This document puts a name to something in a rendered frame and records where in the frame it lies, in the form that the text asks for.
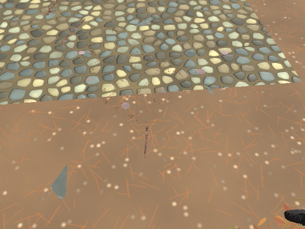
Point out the right robot hand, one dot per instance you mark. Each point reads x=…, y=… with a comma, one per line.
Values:
x=297, y=216

